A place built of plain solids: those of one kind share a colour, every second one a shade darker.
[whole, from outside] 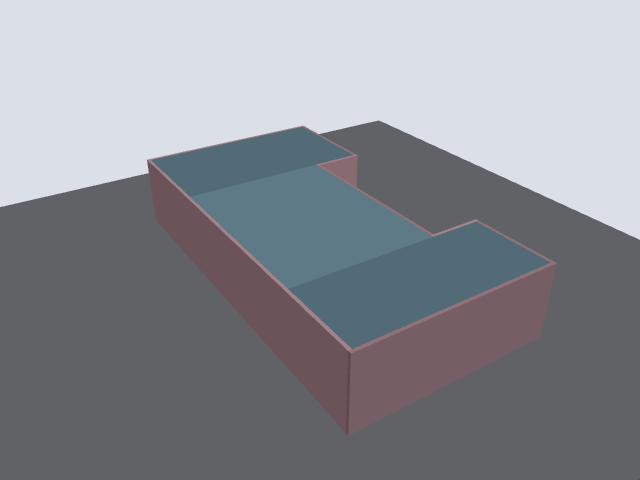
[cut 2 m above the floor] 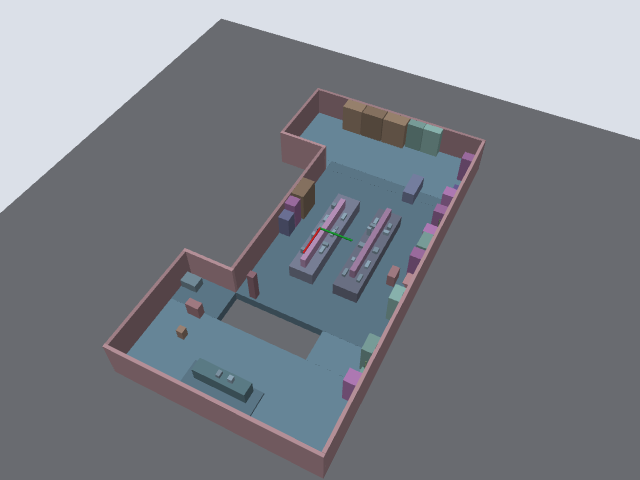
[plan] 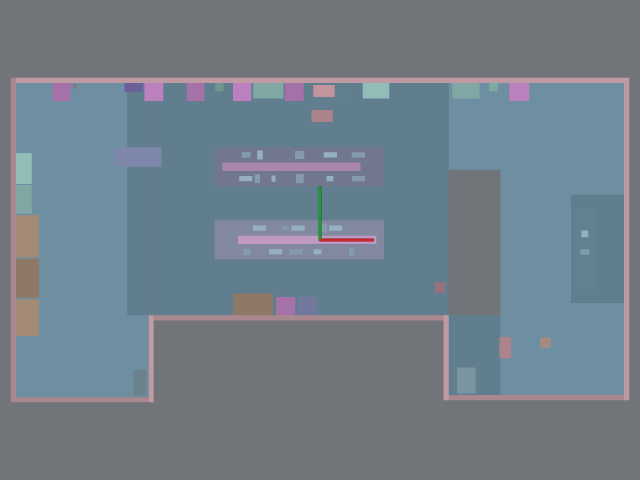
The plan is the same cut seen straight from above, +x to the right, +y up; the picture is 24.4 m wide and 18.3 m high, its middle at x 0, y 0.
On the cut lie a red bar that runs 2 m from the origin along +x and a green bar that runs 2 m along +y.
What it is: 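One storey of a laboratory for chemistry or biology, grown in wings along a spine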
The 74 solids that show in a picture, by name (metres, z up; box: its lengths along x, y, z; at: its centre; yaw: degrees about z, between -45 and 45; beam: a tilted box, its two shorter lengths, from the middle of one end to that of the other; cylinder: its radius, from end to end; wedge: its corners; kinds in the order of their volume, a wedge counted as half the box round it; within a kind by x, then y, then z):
{
 "roof_1": {"box": [5.06, 11.98, 1.19], "at": [-9.06, 0.0, 4.02]},
 "roof_2": {"box": [11.44, 8.86, 1.1], "at": [-0.81, 1.56, 4.06]},
 "roof_3": {"box": [6.68, 11.9, 0.2], "at": [8.25, 0.04, 4.51]},
 "floor_1": {"box": [4.24, 11.98, 0.66], "at": [-9.47, 0.0, 0.28]},
 "floor_2": {"box": [0.81, 3.12, 0.66], "at": [-6.94, -4.43, 0.28]},
 "floor_3": {"box": [0.81, 5.55, 0.66], "at": [-6.94, -0.1, 0.28]},
 "floor_4": {"box": [0.81, 3.31, 0.66], "at": [-6.94, 4.33, 0.28]},
 "floor_5": {"box": [11.44, 8.86, 0.66], "at": [-0.81, 1.56, 0.28]},
 "floor_6": {"box": [1.98, 3.04, 0.66], "at": [5.89, -4.39, 0.28]},
 "floor_7": {"box": [1.98, 3.31, 0.66], "at": [5.89, 4.33, 0.28]},
 "floor_8": {"box": [4.71, 11.9, 0.66], "at": [9.24, 0.04, 0.28]},
 "floor_9": {"box": [2.02, 4.13, 0.15], "at": [10.58, -0.34, 0.69]},
 "wall_1": {"box": [0.2, 12.38, 4.66], "at": [-11.69, 0.0, 2.28]},
 "wall_2": {"box": [5.06, 0.2, 4.66], "at": [-9.06, -6.09, 2.28]},
 "wall_3": {"box": [0.2, 3.32, 4.66], "at": [-6.43, -4.53, 2.28]},
 "wall_4": {"box": [11.04, 0.2, 4.66], "at": [-0.81, -2.97, 2.28]},
 "wall_5": {"box": [23.18, 0.2, 4.66], "at": [0.0, 6.09, 2.28]},
 "wall_6": {"box": [0.2, 3.24, 4.66], "at": [4.81, -4.49, 2.28]},
 "wall_7": {"box": [6.68, 0.2, 4.66], "at": [8.25, -6.01, 2.28]},
 "wall_8": {"box": [0.2, 12.3, 4.66], "at": [11.69, 0.04, 2.28]},
 "island_1": {"box": [6.47, 1.5, 0.88], "at": [-0.79, 0.0, 1.05]},
 "island_2": {"box": [6.47, 1.5, 0.88], "at": [-0.79, 2.79, 1.05]},
 "fume_1": {"box": [0.89, 1.4, 2.4], "at": [-11.14, -2.96, 1.81]},
 "fume_2": {"box": [0.89, 1.49, 2.4], "at": [-11.14, -1.46, 1.81]},
 "fume_3": {"box": [0.89, 1.6, 2.4], "at": [-11.14, 0.14, 1.81]},
 "fume_4": {"box": [1.51, 0.83, 2.4], "at": [-2.54, -2.45, 1.81]},
 "tall_1": {"box": [0.6, 1.09, 2.1], "at": [-11.29, 1.56, 1.66]},
 "tall_2": {"box": [0.6, 1.19, 2.1], "at": [-11.29, 2.73, 1.66]},
 "tall_3": {"box": [1.16, 0.6, 2.1], "at": [-1.97, 5.69, 1.66]},
 "tall_4": {"box": [1.01, 0.6, 2.1], "at": [2.13, 5.69, 1.66]},
 "tall_5": {"box": [1.04, 0.6, 2.1], "at": [5.56, 5.69, 1.66]},
 "fridge_1": {"box": [0.69, 0.69, 1.9], "at": [-9.86, 5.64, 1.56]},
 "fridge_2": {"box": [0.72, 0.69, 1.9], "at": [-6.34, 5.64, 1.56]},
 "fridge_3": {"box": [0.68, 0.69, 1.9], "at": [-4.74, 5.64, 1.56]},
 "fridge_4": {"box": [0.7, 0.69, 1.9], "at": [-2.97, 5.64, 1.56]},
 "fridge_5": {"box": [0.74, 0.7, 1.9], "at": [-1.31, -2.52, 1.56]},
 "fridge_6": {"box": [0.72, 0.69, 1.9], "at": [-0.97, 5.64, 1.56]},
 "fridge_7": {"box": [0.76, 0.69, 1.9], "at": [7.6, 5.64, 1.56]},
 "rack_1": {"box": [5.27, 0.32, 0.63], "at": [-1.09, 2.79, 1.81]},
 "rack_2": {"box": [5.27, 0.32, 0.68], "at": [-0.49, 0.0, 1.84]},
 "teacher_1": {"box": [0.75, 3.08, 0.88], "at": [10.1, -0.34, 1.21]},
 "guard_1": {"box": [1.81, 0.75, 0.88], "at": [-6.94, 3.17, 1.05]},
 "trolley_1": {"box": [0.82, 0.46, 0.87], "at": [0.08, 4.73, 1.05]},
 "trolley_2": {"box": [0.82, 0.46, 0.84], "at": [0.15, 5.68, 1.03]},
 "trolley_3": {"box": [0.46, 0.82, 0.93], "at": [7.07, -4.1, 1.08]},
 "incubator_1": {"box": [0.75, 0.7, 1.45], "at": [-0.5, -2.52, 1.34]},
 "covers_1": {"box": [0.51, 0.99, 0.57], "at": [-6.87, -5.44, 0.9]},
 "covers_2": {"box": [0.71, 0.99, 0.59], "at": [5.58, -5.36, 0.91]},
 "pier_1": {"box": [0.41, 0.41, 2.9], "at": [4.58, -1.82, 2.06]},
 "gear_1": {"box": [0.5, 0.2, 0.2], "at": [-2.83, 2.34, 1.6]},
 "gear_2": {"box": [0.34, 0.22, 0.24], "at": [-2.81, 3.24, 1.62]},
 "gear_3": {"box": [0.26, 0.26, 0.34], "at": [-2.79, -0.45, 1.67]},
 "gear_4": {"box": [0.22, 0.34, 0.24], "at": [-2.39, 2.34, 1.62]},
 "gear_5": {"box": [0.5, 0.2, 0.2], "at": [-2.3, 0.45, 1.6]},
 "gear_6": {"box": [0.22, 0.34, 0.24], "at": [-2.29, 3.24, 1.62]},
 "gear_7": {"box": [0.16, 0.24, 0.62], "at": [-1.77, 2.34, 1.81]},
 "gear_8": {"box": [0.5, 0.2, 0.2], "at": [-1.69, -0.45, 1.6]},
 "gear_9": {"box": [0.5, 0.2, 0.2], "at": [-0.91, -0.45, 1.6]},
 "gear_10": {"box": [0.5, 0.2, 0.2], "at": [-0.83, 0.45, 1.6]},
 "gear_11": {"box": [0.36, 0.3, 0.2], "at": [-0.78, 3.24, 1.6]},
 "gear_12": {"box": [0.3, 0.36, 0.2], "at": [-0.77, 2.34, 1.6]},
 "gear_13": {"box": [0.22, 0.34, 0.24], "at": [0.17, 0.45, 1.62]},
 "gear_14": {"box": [0.5, 0.2, 0.2], "at": [0.4, 3.24, 1.6]},
 "gear_15": {"box": [0.5, 0.2, 0.2], "at": [0.6, 0.45, 1.6]},
 "gear_16": {"box": [0.2, 0.3, 0.4], "at": [1.21, -0.45, 1.7]},
 "gear_17": {"box": [0.5, 0.2, 0.2], "at": [1.46, 3.24, 1.6]},
 "gear_18": {"box": [0.5, 0.2, 0.2], "at": [1.47, 2.34, 1.6]},
 "gear_19": {"box": [0.34, 0.22, 0.24], "at": [10.1, -0.46, 1.77]},
 "gear_20": {"box": [0.26, 0.26, 0.34], "at": [10.1, 0.23, 1.82]},
 "cylinders_1": {"box": [0.69, 0.36, 1.55], "at": [-7.11, 5.81, 1.39]},
 "wash_1": {"box": [0.32, 0.32, 1.05], "at": [-3.83, 5.83, 1.14]},
 "wash_2": {"box": [0.32, 0.32, 1.05], "at": [6.62, 5.83, 1.14]},
 "drum_1": {"cylinder": 0.2, "from": [0.85, 5.49, 0.61], "to": [0.85, 5.49, 1.49]},
 "bin_1": {"box": [0.4, 0.4, 0.65], "at": [8.6, -3.91, 0.94]}
}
